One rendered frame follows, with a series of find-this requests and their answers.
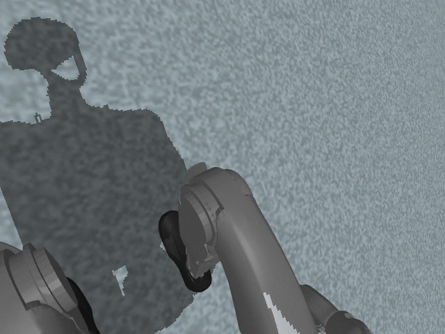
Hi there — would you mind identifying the left robot foot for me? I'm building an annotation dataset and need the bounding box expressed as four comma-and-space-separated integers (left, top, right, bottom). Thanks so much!
66, 277, 100, 334

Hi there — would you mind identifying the right robot hand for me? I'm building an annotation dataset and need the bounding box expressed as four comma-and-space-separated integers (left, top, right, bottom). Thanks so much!
300, 285, 339, 334

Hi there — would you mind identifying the right robot foot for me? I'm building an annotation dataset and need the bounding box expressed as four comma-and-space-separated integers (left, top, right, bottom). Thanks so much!
159, 210, 211, 292

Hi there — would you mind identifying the right robot arm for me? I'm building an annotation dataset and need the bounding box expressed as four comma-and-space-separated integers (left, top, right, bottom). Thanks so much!
325, 310, 373, 334

